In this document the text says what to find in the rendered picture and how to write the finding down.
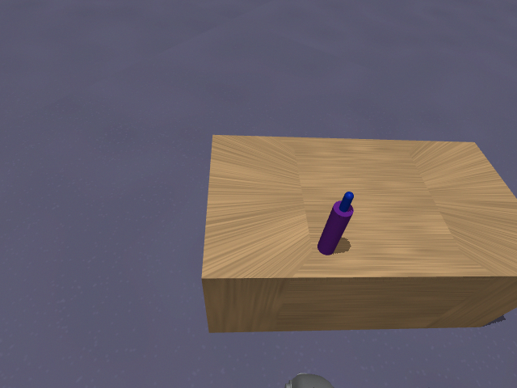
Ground bottle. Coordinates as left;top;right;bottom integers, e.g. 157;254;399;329
317;192;354;255

